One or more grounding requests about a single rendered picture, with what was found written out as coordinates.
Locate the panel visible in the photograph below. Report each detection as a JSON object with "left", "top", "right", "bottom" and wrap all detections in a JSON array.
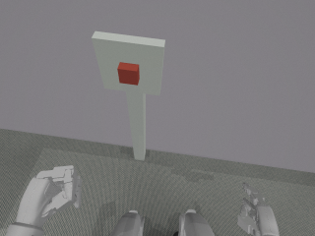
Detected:
[{"left": 92, "top": 31, "right": 165, "bottom": 161}]

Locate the robot left hand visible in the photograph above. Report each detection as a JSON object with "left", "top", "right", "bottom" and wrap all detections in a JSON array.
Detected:
[{"left": 16, "top": 165, "right": 82, "bottom": 227}]

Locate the left robot forearm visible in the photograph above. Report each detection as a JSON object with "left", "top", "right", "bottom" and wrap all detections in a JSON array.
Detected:
[{"left": 6, "top": 222, "right": 44, "bottom": 236}]

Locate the robot right hand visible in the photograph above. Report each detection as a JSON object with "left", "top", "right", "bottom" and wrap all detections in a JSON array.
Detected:
[{"left": 237, "top": 182, "right": 280, "bottom": 236}]

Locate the robot thigh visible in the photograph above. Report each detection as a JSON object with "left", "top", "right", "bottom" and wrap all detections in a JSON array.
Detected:
[
  {"left": 110, "top": 212, "right": 145, "bottom": 236},
  {"left": 178, "top": 212, "right": 215, "bottom": 236}
]

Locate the button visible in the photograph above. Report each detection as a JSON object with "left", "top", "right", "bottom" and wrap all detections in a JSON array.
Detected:
[{"left": 117, "top": 62, "right": 140, "bottom": 86}]

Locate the robot right thigh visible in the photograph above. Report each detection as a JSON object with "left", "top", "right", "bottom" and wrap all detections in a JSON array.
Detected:
[{"left": 178, "top": 212, "right": 215, "bottom": 236}]

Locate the robot left thigh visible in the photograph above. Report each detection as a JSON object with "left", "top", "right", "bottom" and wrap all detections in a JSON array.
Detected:
[{"left": 110, "top": 212, "right": 145, "bottom": 236}]

